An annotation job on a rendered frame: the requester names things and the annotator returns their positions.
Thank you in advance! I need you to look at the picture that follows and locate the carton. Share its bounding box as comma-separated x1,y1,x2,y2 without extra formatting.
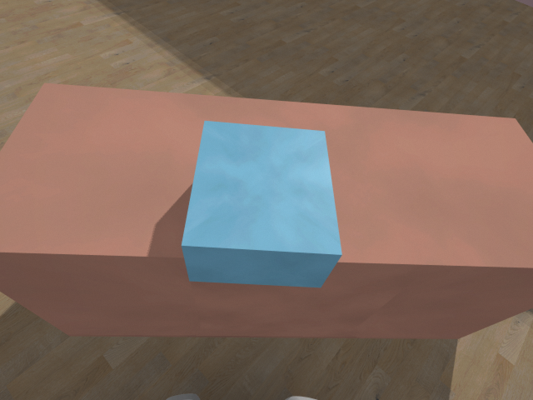
182,121,342,288

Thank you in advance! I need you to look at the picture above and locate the pedestal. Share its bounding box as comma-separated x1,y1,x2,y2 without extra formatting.
0,83,533,339

